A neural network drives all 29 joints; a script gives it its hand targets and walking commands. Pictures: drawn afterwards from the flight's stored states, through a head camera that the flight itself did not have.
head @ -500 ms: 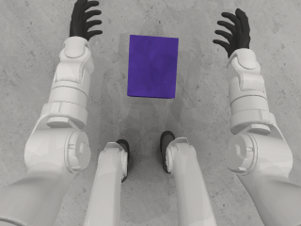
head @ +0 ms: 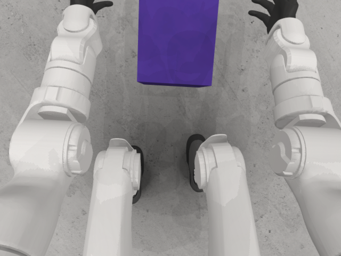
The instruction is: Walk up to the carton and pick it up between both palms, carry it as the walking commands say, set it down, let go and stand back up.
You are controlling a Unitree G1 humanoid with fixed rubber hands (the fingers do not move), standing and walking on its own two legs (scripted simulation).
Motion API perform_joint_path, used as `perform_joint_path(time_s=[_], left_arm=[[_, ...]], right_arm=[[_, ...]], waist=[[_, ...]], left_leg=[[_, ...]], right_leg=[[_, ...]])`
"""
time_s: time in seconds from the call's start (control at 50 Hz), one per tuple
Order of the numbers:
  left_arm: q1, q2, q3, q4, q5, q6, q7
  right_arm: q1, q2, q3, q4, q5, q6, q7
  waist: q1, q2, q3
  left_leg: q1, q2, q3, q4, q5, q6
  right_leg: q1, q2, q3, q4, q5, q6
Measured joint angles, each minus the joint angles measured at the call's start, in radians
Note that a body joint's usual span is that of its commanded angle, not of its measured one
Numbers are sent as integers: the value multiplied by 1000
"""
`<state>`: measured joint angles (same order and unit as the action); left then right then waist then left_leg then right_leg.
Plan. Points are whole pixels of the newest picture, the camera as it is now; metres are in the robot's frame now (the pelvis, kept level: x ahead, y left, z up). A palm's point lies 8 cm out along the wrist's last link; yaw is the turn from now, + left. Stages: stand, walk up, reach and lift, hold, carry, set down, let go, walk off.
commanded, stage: reach and lift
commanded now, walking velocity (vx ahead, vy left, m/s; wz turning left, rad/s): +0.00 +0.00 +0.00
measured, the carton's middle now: (175, 44) +0.54 -0.05 -0.35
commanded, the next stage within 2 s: none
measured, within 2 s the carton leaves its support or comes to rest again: neither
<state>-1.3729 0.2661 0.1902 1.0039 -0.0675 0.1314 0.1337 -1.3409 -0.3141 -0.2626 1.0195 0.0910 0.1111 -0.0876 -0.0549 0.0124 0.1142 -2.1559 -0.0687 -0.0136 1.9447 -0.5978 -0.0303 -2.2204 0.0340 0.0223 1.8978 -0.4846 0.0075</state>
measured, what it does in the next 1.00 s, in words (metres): lowers itself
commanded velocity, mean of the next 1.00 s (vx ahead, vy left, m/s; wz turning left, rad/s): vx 0.00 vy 0.00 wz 0.00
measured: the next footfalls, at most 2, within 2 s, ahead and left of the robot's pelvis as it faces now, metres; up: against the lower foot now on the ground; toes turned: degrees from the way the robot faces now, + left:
none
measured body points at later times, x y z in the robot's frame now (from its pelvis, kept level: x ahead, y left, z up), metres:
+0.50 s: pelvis -0.01 +0.00 -0.07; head +0.37 -0.01 +0.15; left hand +0.56 +0.13 -0.28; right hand +0.53 -0.22 -0.27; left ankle +0.09 +0.12 -0.41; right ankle +0.12 -0.12 -0.41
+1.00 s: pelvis -0.01 +0.00 -0.08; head +0.37 -0.01 +0.14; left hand +0.56 +0.12 -0.28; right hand +0.53 -0.21 -0.28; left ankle +0.09 +0.12 -0.41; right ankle +0.12 -0.12 -0.41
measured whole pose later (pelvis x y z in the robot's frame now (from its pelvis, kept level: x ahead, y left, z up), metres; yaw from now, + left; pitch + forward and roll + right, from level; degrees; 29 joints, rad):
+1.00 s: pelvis -0.01 +0.00 -0.08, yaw +1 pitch +34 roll +0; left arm -1.58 0.33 0.01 1.19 -0.20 0.07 0.11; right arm -1.56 -0.38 -0.16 1.27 0.21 0.01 -0.07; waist -0.06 0.01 0.49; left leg -2.21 -0.07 -0.01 2.26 -0.63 -0.02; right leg -2.26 -0.02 -0.01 2.20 -0.53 -0.01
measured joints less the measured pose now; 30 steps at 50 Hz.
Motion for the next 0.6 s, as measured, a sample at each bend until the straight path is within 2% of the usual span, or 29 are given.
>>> perform_joint_path(time_s=[0.28,0.4,0.6], left_arm=[[-107,44,-74,87,-61,-34,-7],[-152,48,-109,120,-74,-47,-11],[-170,77,-157,165,-112,-62,-22]], right_arm=[[-115,-38,53,109,58,-45,-9],[-138,-53,61,152,79,-64,-3],[-183,-65,66,231,90,-98,15]], waist=[[-5,3,192],[-7,-11,276],[-13,1,348]], left_leg=[[-70,-11,2,182,-20,-7],[-72,-24,-7,241,-26,-12],[-58,-13,2,305,-51,6]], right_leg=[[-71,-7,-7,179,-16,-1],[-64,-31,-24,237,-33,-11],[-42,-47,-29,295,-59,-8]])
